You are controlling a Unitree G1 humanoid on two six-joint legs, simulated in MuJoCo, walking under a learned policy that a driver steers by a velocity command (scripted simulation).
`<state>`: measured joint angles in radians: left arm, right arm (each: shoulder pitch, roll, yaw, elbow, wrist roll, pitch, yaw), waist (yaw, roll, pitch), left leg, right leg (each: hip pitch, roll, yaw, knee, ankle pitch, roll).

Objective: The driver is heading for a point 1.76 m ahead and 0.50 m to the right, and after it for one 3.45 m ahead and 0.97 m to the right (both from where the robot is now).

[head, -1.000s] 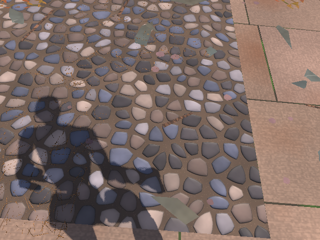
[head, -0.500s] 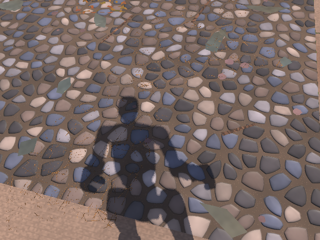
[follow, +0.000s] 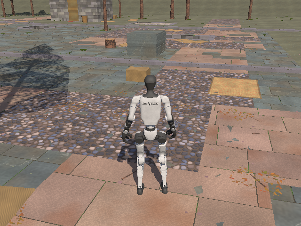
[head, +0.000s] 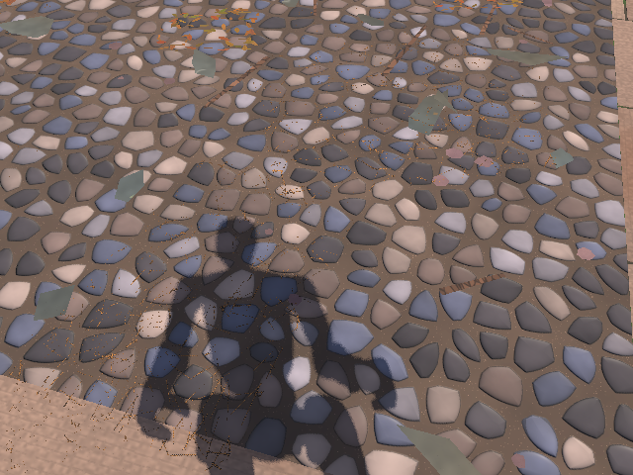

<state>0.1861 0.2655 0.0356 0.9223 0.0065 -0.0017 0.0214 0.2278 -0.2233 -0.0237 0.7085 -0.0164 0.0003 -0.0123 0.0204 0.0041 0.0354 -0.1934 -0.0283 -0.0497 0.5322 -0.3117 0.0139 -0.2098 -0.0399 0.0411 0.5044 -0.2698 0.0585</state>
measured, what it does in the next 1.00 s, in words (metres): walks ahead: left foot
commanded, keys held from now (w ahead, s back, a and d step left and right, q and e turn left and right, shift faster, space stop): no key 0.26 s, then w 0.64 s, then w+e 0.10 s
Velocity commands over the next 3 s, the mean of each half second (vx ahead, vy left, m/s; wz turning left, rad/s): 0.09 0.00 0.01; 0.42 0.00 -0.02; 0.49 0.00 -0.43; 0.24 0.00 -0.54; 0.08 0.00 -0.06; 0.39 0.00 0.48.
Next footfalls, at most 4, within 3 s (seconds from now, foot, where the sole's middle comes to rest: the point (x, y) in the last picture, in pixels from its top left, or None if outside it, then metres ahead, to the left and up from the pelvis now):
0.96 left None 0.43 0.09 -0.77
1.50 right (422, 398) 0.69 -0.19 -0.77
1.96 left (380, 304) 0.95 -0.11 -0.77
2.30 right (455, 378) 0.74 -0.27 -0.77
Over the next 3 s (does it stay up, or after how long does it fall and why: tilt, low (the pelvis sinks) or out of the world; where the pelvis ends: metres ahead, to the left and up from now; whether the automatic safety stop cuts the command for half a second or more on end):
stays up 1.02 -0.19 0.01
